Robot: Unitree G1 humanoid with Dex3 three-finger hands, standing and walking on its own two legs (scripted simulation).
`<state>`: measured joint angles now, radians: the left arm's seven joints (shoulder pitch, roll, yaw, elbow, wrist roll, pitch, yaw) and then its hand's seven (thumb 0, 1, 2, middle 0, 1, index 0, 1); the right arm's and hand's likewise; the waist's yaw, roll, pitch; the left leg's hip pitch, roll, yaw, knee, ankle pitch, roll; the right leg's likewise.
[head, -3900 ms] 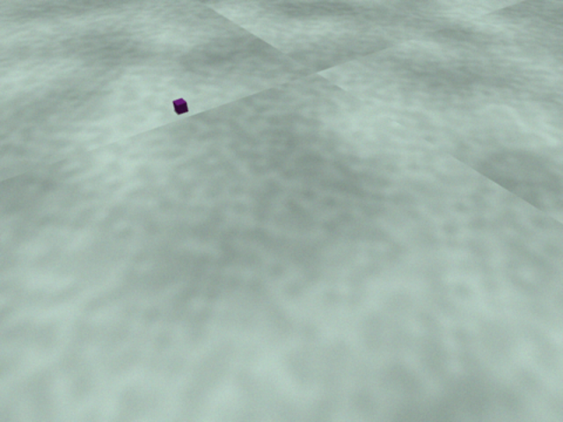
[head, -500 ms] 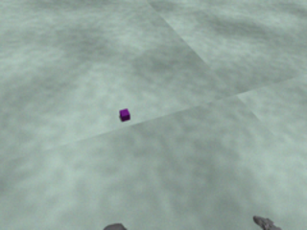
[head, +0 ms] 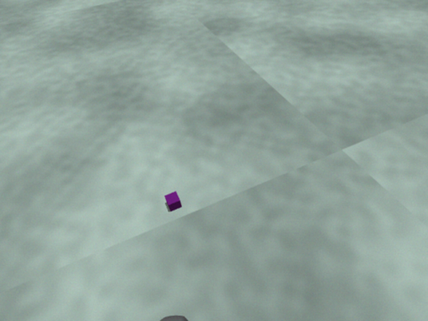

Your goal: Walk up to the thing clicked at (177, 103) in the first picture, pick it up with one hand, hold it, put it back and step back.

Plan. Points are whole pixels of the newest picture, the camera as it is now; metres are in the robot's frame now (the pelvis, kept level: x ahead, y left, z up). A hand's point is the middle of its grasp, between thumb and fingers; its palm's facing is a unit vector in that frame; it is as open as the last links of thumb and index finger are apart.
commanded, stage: walk up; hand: left
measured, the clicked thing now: (173, 201) +0.82 +0.28 -0.73
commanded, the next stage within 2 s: none
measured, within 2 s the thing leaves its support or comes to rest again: neither
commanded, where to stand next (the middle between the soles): +0.44 +0.04 m, yaw +1 degrees
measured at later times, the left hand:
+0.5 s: hand (85, 286) +0.23 +0.31 -0.15, palm faces -0.06 -0.94 -0.34, open 7.4 cm
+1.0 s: hand (109, 225) +0.37 +0.29 -0.12, palm faces -0.02 -0.91 -0.42, open 7.4 cm
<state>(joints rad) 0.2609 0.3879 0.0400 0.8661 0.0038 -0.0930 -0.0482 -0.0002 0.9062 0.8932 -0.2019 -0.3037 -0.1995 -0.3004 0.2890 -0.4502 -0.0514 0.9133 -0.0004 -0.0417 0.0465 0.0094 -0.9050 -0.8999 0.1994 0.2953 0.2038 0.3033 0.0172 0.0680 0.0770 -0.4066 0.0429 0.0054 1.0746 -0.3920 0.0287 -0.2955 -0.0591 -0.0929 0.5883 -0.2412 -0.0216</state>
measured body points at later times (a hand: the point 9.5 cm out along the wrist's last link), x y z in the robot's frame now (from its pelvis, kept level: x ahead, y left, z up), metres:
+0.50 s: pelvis +0.17 +0.04 +0.01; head +0.19 +0.06 +0.45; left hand +0.23 +0.36 -0.12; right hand +0.24 -0.28 -0.08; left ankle +0.21 +0.14 -0.73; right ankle +0.22 -0.11 -0.67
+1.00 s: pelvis +0.31 +0.01 +0.00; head +0.33 -0.01 +0.45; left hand +0.37 +0.33 -0.09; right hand +0.38 -0.32 -0.12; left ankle +0.40 +0.16 -0.69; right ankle +0.35 -0.12 -0.73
